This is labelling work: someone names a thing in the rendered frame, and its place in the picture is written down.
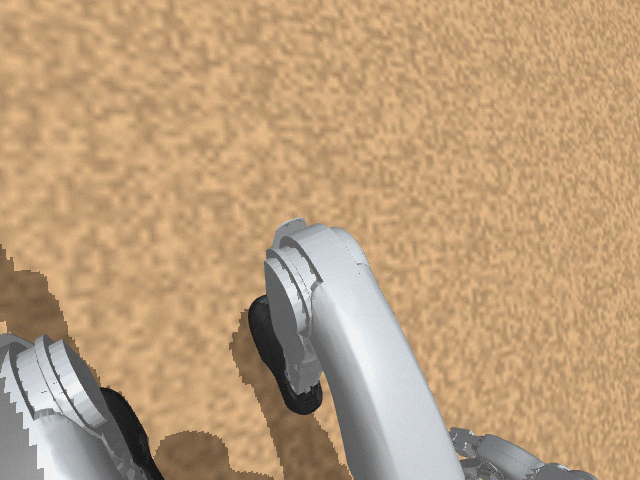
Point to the left robot foot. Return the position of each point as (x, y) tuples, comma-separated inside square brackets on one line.
[(133, 433)]

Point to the right robot arm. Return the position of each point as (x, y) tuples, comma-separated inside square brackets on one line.
[(556, 471)]

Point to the right robot foot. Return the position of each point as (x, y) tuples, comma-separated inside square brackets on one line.
[(271, 353)]

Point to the right robot hand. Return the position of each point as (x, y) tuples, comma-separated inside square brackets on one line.
[(495, 458)]

